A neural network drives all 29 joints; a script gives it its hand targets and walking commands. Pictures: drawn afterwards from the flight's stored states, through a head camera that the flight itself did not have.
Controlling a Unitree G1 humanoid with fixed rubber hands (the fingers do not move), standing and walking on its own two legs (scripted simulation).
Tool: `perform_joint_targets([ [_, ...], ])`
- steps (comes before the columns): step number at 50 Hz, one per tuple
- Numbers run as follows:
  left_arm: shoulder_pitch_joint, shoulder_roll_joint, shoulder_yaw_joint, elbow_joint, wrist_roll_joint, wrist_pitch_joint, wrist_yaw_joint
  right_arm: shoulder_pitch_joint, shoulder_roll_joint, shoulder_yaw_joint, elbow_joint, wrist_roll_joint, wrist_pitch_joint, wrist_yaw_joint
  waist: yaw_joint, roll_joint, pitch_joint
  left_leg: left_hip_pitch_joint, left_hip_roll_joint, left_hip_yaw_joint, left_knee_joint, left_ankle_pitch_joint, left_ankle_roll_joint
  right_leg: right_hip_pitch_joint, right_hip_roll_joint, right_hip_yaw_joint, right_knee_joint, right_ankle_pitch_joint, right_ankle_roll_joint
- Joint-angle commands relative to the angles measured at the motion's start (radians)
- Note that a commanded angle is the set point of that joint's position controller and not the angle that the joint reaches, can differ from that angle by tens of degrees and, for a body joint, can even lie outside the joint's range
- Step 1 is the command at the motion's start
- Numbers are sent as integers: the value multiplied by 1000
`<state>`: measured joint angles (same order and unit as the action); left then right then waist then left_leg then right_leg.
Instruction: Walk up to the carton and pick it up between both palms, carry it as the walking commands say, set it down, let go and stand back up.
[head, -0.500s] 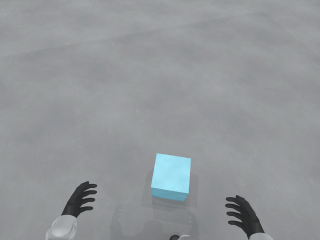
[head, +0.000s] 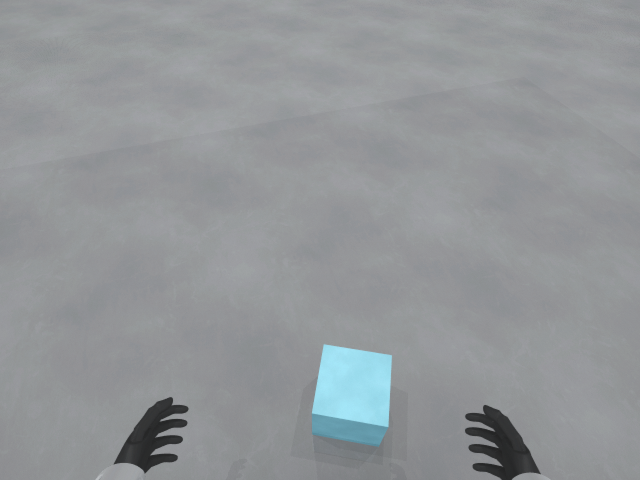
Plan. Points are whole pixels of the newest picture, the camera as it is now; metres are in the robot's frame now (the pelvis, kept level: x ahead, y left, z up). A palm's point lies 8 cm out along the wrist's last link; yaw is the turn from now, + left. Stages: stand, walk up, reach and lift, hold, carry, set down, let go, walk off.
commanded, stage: let go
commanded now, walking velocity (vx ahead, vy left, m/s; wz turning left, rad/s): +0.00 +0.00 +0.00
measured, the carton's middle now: (351, 395) +0.46 -0.08 -0.67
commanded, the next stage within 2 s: stand in 0.02 s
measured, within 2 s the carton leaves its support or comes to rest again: neither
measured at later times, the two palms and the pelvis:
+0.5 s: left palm out of the picture +0.14 +0.23 -0.12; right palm out of the picture +0.10 -0.27 -0.12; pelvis +0.05 -0.01 -0.01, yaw -4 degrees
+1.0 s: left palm out of the picture +0.10 +0.22 -0.13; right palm out of the picture +0.01 -0.27 -0.15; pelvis +0.04 -0.02 -0.01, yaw -6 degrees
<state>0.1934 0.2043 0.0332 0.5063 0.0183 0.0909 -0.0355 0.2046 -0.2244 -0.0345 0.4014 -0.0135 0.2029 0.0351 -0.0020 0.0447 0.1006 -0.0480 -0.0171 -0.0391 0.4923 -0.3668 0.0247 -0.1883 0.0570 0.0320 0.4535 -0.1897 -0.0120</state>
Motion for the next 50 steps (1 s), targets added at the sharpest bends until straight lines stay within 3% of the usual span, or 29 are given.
perform_joint_targets([
  [1,-24,113,23,-97,2,-33,17,-17,-95,-17,-83,17,7,-19,-8,21,-146,-223,34,2,-84,443,-45,242,3,24,15,236,8],
  [2,110,139,36,64,16,-82,37,63,-153,-41,31,-27,-121,-44,-3,50,-187,-95,56,44,-87,-99,-48,7,-125,102,-59,24,44],
  [3,110,177,39,66,23,-93,45,91,-153,-40,41,-55,-164,-54,-13,28,-99,-127,76,-15,-126,-226,-40,-111,-98,113,-90,-177,59],
  [4,80,176,38,64,19,-102,44,86,-157,-39,52,-56,-187,-56,-14,35,-42,-184,97,-36,-134,-256,-29,-145,-86,104,-91,-184,60],
  [5,54,168,33,69,18,-114,44,63,-136,-30,55,-53,-209,-57,-14,42,-30,-217,115,-65,-133,-232,-20,-136,-89,110,-73,-134,49],
  [10,54,131,22,129,13,-160,28,80,-137,-21,109,-24,-265,-63,-16,-65,-142,-150,117,-67,-66,45,-14,-115,-85,139,-2,116,3],
  [16,140,134,10,201,1,-158,37,152,-157,-14,171,-13,-264,-74,-13,-47,-184,-121,111,-35,-15,251,-20,-99,-81,148,67,285,-22],
  [24,178,140,3,235,-3,-138,56,223,-156,1,236,-3,-241,-87,-15,-21,-166,-130,111,4,13,386,-19,-105,-75,147,120,341,-44],
  [32,190,134,-2,262,-3,-117,69,262,-152,8,298,-2,-220,-97,-14,-26,-142,-132,102,30,16,369,-12,-109,-71,156,134,340,-58],
  [50,203,110,-16,352,-3,-88,78,315,-116,23,469,-12,-190,-95,-12,-62,-48,-122,83,43,-59,122,8,-139,-64,204,66,181,-68],
])
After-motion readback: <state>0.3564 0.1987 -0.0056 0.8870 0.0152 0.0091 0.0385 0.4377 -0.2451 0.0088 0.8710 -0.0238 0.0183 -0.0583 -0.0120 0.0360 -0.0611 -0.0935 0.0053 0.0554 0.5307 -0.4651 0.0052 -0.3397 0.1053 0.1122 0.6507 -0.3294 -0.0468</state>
